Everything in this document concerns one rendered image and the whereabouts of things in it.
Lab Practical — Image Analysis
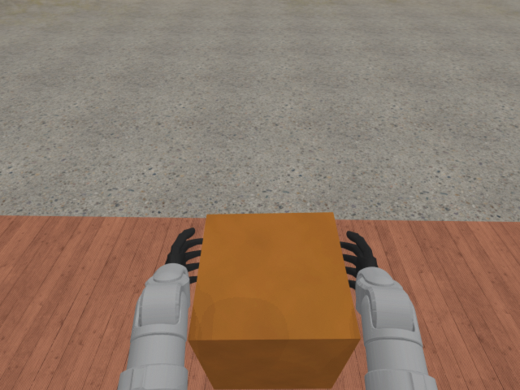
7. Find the right robot hand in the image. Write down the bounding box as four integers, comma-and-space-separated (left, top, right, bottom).
340, 231, 378, 289

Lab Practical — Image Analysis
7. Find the right robot forearm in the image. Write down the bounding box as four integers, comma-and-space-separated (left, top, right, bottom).
355, 266, 438, 390

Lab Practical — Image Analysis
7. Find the carton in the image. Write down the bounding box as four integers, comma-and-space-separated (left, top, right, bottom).
188, 212, 361, 389

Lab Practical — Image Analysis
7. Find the left robot hand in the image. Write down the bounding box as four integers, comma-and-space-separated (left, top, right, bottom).
165, 227, 203, 284

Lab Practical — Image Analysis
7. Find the left robot forearm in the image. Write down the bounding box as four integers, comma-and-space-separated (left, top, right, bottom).
117, 263, 190, 390

